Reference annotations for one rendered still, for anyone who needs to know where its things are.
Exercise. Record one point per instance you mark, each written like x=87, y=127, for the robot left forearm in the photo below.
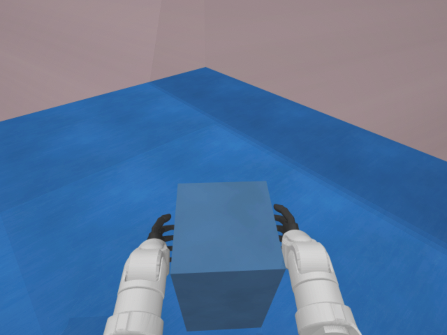
x=141, y=291

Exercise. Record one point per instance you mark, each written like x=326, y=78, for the carton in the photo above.
x=227, y=261

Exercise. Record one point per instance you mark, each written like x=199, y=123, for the left robot hand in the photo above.
x=158, y=229

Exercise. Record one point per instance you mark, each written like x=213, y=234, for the right robot hand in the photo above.
x=287, y=220

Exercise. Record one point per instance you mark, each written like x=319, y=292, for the robot right forearm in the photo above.
x=321, y=309

